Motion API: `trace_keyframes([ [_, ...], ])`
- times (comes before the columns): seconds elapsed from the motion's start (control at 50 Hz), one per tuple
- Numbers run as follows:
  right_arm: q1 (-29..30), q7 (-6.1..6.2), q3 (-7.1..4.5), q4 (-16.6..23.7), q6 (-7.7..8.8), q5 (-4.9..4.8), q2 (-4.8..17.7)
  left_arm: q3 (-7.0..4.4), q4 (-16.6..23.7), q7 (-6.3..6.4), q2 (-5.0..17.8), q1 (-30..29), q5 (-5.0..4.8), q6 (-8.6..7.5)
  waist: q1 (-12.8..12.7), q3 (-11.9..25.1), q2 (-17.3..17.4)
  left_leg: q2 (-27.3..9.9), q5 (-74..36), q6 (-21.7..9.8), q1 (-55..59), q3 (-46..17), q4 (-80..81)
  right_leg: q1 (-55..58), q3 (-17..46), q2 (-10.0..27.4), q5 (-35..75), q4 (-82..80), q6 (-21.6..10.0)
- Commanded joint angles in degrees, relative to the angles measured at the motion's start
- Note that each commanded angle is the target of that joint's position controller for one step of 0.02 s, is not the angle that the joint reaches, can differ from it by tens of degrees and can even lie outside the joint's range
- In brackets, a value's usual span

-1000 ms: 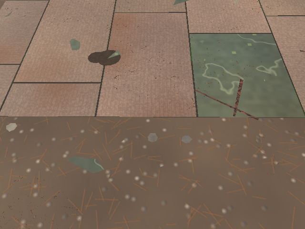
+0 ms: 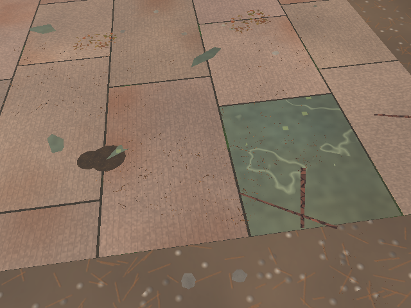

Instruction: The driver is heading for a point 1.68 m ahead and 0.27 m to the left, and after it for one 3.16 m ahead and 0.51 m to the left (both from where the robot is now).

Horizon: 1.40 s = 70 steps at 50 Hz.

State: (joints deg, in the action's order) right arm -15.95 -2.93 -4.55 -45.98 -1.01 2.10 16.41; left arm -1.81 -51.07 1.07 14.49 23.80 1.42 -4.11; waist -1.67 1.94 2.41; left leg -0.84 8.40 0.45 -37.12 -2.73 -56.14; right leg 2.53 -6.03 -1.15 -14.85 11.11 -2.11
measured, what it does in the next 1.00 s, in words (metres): walks ahead, turning left: left foot, then right foot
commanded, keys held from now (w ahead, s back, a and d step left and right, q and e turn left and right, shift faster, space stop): w+q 0.58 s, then w+e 0.42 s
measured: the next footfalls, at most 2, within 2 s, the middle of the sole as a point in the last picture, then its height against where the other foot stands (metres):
left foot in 0.20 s outside the picture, level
right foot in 0.74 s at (207, 297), level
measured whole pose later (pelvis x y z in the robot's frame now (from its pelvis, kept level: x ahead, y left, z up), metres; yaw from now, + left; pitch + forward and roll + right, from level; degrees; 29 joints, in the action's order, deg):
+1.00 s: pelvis +0.53 +0.13 +0.00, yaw +16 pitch +1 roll +0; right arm -9.8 -1.3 -1.1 -42.9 2.1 2.9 15.5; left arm -2.8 -50.5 -1.0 14.1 23.1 0.0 -3.2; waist -2.1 -1.9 2.6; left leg -3.2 14.0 0.8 -32.2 -2.3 -53.6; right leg -8.9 3.7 -6.6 -9.8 18.3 -5.7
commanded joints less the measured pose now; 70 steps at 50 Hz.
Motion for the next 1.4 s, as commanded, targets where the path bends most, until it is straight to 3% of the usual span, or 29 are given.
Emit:
trace_keyframes([
  [0.02,11.3,-0.86,0.39,6.9,0.92,0.2,1.4,-1.51,1.1,-0.03,7.0,1.8,0.19,-0.85,-2.8,-10.3,-7.9,-1.7,-1.7,0.2,-10.4,2.1,5.7,0.5,5.3,15.0,7.5,-5.0,-7.1],
  [0.14,15.5,-1.88,1.23,10.5,1.13,0.27,0.8,-1.85,-0.8,0.09,9.1,2.2,0.21,-0.62,-2.3,-9.8,-9.2,0.6,4.4,-5.6,1.7,10.9,19.1,1.8,-2.0,16.4,32.9,3.2,-5.1],
  [0.18,7.0,-0.94,0.25,8.5,1.53,0.38,2.5,-2.27,-1.2,0.24,11.0,1.5,0.09,-0.19,2.3,-3.4,-9.8,5.7,8.4,-8.7,14.7,13.2,20.5,1.1,-5.1,16.2,56.0,18.0,-4.2],
  [0.2,-2.5,-0.26,-0.75,5.5,2.12,0.78,4.1,-2.23,-1.0,0.34,11.3,1.0,-0.23,0.03,6.8,2.7,-8.0,7.4,5.9,-10.5,28.0,11.9,24.6,-3.9,-6.6,15.0,53.3,30.9,-2.9],
  [0.22,-10.5,0.81,-2.58,3.3,2.35,1.2,9.4,-1.52,1.0,-0.04,9.1,1.3,-0.83,-0.26,10.1,9.3,-1.6,-1.0,14.0,-14.1,45.3,-1.3,27.8,-19.5,-7.0,12.4,36.2,47.8,-0.8],
  [0.24,-9.9,1.42,-3.99,4.2,2.17,-0.08,15.4,-0.6,5.2,-1.06,4.0,0.2,-1.1,-1.1,7.4,15.8,13.0,-18.3,16.2,-21.2,57.1,-35.6,36.4,-38.9,-3.0,0.8,-12.4,68.8,2.2],
  [0.26,-10.5,1.55,-3.93,4.3,1.77,-1.27,15.1,-1.54,6.6,-1.39,8.5,-6.1,-0.45,-1.72,10.2,15.9,3.6,-18.8,8.7,-22.2,56.0,-38.6,40.0,-44.0,8.5,1.7,-10.5,72.6,1.4],
  [0.3,-5.3,2.43,-2.27,2.8,1.95,-1.38,9.4,-0.79,7.4,-1.49,6.3,-8.1,-0.8,-2.6,5.3,1.9,-1.9,-14.6,-4.5,-18.6,40.5,-22.8,39.6,-43.5,8.2,7.1,-2.8,64.7,0.5],
  [0.32,-2.6,2.58,-1.64,2.9,2.3,-1.51,7.7,-0.89,7.6,-1.5,6.2,-8.0,0.1,-2.03,3.0,-0.4,-2.1,-11.4,-7.6,-17.0,34.9,-18.8,40.5,-40.5,8.7,8.2,-2.7,60.5,0.9],
  [0.38,-0.1,2.34,-0.95,3.6,3.51,-1.94,6.4,-0.8,7.0,-2.01,5.5,-4.4,1.71,0.97,-0.3,-0.7,-0.8,-7.3,-13.7,-17.1,27.1,-13.2,42.9,-34.9,7.5,8.1,-3.0,55.3,2.8],
  [0.46,-3.4,2.32,-1.21,2.5,4.15,-1.97,7.6,-0.66,10.4,-2.25,4.8,-12.9,1.55,1.94,1.4,-4.5,0.2,-5.4,-8.9,-16.5,24.9,-12.9,46.0,-39.6,6.3,7.9,5.0,44.3,5.1],
  [0.62,-9.7,3.08,-1.25,1.0,4.36,-1.56,7.9,0.22,14.7,-3.03,4.4,-25.3,0.5,0.73,6.2,-4.1,1.2,-6.4,-17.8,-13.1,33.8,-14.5,41.1,-36.7,5.9,4.1,15.4,24.5,3.5],
  [0.68,-8.5,3.44,-1.07,0.4,5.01,-1.1,8.8,-0.64,13.3,-2.69,6.3,-20.4,0.43,0.36,3.7,-3.7,2.2,-8.2,-26.9,-10.3,35.9,-13.6,38.0,-27.0,4.9,2.1,10.0,19.9,-0.1],
  [0.72,-8.4,3.28,-0.82,-0.3,5.08,-0.68,8.7,-1.94,9.3,-1.55,8.7,-7.8,0.61,-0.3,-2.2,2.8,-0.4,-4.2,-37.4,-8.3,36.0,-8.2,20.5,-12.0,3.8,-0.1,6.5,15.6,-3.3],
  [0.74,-8.9,3.22,0.16,1.0,5.18,-0.64,5.7,-2.72,8.2,-0.81,12.0,1.7,1.43,-0.7,-5.6,10.1,-5.3,-1.5,-23.3,-7.2,28.4,-5.2,4.0,0.3,17.0,11.1,-0.8,14.7,-6.6],
  [0.76,-17.1,2.69,0.83,1.6,5.16,-2.25,1.5,-4.57,6.8,-0.92,18.4,3.6,1.51,-0.22,-1.1,14.4,-21.3,9.5,16.6,-3.8,8.8,0.7,-14.5,13.2,47.2,24.2,-2.5,7.7,-15.9],
  [0.78,-13.0,3.06,0.63,0.9,5.07,0.22,5.9,-3.61,7.1,-1.79,12.7,-0.7,-0.73,0.56,-0.6,8.4,-11.0,5.8,18.7,-4.8,0.9,-3.0,-17.3,9.1,52.3,21.9,-9.1,3.7,-15.3],
  [0.82,-3.1,2.41,0.86,3.0,5.52,0.26,6.0,-2.46,8.2,-2.42,7.6,-7.5,-0.77,0.6,0.4,-0.8,-3.5,0.8,9.8,-4.4,1.2,-1.9,-13.5,-2.9,35.9,16.4,0.6,3.5,-12.9],
  [0.88,-2.8,1.77,1.63,3.5,4.19,1.05,4.2,-2.11,5.8,-2.23,6.7,-5.8,-1.13,-0.15,2.8,-1.7,-6.8,-1.4,8.7,-2.2,5.9,-0.4,-6.6,-8.7,26.8,10.6,15.3,2.3,-11.2],
  [0.96,2.9,1.66,2.44,5.4,3.38,0.87,3.2,-3.02,4.2,-1.76,8.7,-2.3,-1.51,-0.15,2.1,-3.0,-6.4,-2.1,6.2,0.8,3.0,1.6,1.0,-11.1,24.3,9.2,16.8,-0.4,-13.0],
  [1.12,18.5,1.66,3.54,10.3,4.02,-0.49,2.5,-3.95,2.6,-1.45,9.3,4.1,-0.95,0.51,-2.9,-3.9,-6.7,-0.1,-5.2,2.2,4.6,2.1,19.4,-8.5,25.1,7.7,20.9,3.4,-10.2],
  [1.18,16.3,2.0,3.12,10.3,4.74,-0.74,3.9,-4.43,3.7,-0.93,10.4,1.9,-0.56,0.8,-0.9,-3.3,-7.4,1.0,-1.7,0.7,12.1,1.0,24.4,-9.1,28.0,8.6,22.8,7.5,-8.1],
  [1.22,7.2,2.87,2.2,7.5,5.56,-0.64,5.7,-4.67,4.5,-1.04,11.1,-0.8,-0.75,0.71,3.7,-0.3,-5.7,2.5,0.2,-1.1,26.0,1.6,30.0,-12.5,27.7,6.0,25.6,15.9,-6.0],
  [1.24,0.4,3.73,1.15,6.3,6.37,0.26,8.9,-4.16,5.0,-1.5,9.2,-0.8,-1.32,0.24,6.6,4.8,-1.1,-3.7,4.0,-3.3,36.8,-4.1,32.3,-16.7,24.2,2.1,21.4,27.7,-4.4],
  [1.26,-6.9,4.65,0.05,6.4,6.27,1.55,13.5,-2.91,6.9,-1.52,4.1,1.1,-2.62,-0.08,8.4,13.1,7.5,-18.8,17.8,-6.7,50.5,-21.3,35.5,-26.9,16.6,-3.2,1.5,43.8,-2.7],
  [1.28,-5.1,4.6,-0.71,5.9,5.08,0.9,15.4,-2.95,8.3,-1.4,5.2,4.4,-2.01,0.44,4.8,13.1,16.0,-25.3,24.0,-11.6,50.6,-42.2,42.4,-38.7,11.7,-6.5,-17.5,52.9,-2.4],
  [1.3,-1.4,4.29,0.14,6.7,4.59,0.45,9.9,-3.31,6.2,-1.14,7.9,3.2,-0.48,1.48,3.3,5.1,5.9,-23.6,27.9,-11.7,43.6,-37.0,42.1,-41.4,12.5,-1.0,-13.0,57.6,-2.7],
  [1.32,1.2,3.97,1.15,7.0,4.73,-0.04,5.6,-3.3,6.1,-1.86,7.5,-0.6,-0.02,1.74,3.4,-0.2,0.5,-20.0,22.4,-10.7,37.4,-27.9,42.8,-40.5,12.0,0.6,-8.3,56.8,-2.4],
  [1.4,0.1,3.66,1.64,4.6,6.43,-0.59,3.7,-3.03,7.1,-3.67,5.4,-4.0,0.82,3.52,1.6,-2.6,4.1,-13.6,-3.5,-8.2,31.0,-8.6,45.3,-37.3,9.9,3.4,-2.2,53.8,-0.7],
])
Over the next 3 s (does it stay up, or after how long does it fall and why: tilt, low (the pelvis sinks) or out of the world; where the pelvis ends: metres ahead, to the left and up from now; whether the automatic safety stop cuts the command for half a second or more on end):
stays up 1.58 0.19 -0.01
